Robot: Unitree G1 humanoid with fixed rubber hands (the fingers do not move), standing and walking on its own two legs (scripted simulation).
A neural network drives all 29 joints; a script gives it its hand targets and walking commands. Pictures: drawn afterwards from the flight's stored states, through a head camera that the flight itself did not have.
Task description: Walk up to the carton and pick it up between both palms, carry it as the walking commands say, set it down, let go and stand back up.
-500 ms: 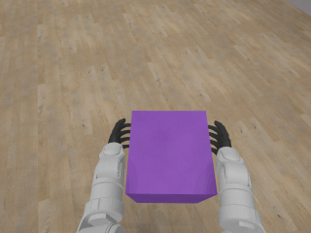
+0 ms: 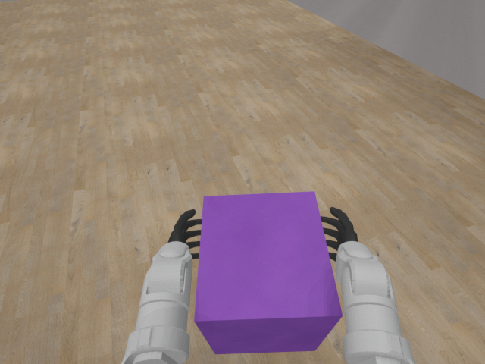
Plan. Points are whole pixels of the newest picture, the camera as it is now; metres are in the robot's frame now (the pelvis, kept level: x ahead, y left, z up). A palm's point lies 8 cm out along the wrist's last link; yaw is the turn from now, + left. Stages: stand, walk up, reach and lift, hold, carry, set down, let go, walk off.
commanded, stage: reach and lift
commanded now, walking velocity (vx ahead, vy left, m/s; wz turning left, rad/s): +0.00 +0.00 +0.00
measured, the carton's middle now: (262, 277) +0.30 -0.03 -0.04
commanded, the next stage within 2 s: hold in 1.44 s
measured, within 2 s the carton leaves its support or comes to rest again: neither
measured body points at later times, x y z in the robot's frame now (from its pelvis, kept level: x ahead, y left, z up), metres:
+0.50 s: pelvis +0.00 +0.00 +0.00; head -0.05 +0.01 +0.45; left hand +0.32 +0.14 +0.05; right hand +0.31 -0.16 +0.06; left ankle +0.03 +0.12 -0.74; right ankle +0.00 -0.14 -0.74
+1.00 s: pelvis +0.00 -0.01 +0.00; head -0.04 +0.00 +0.45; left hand +0.31 +0.14 +0.05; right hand +0.32 -0.15 +0.05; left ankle +0.03 +0.12 -0.74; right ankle +0.00 -0.14 -0.74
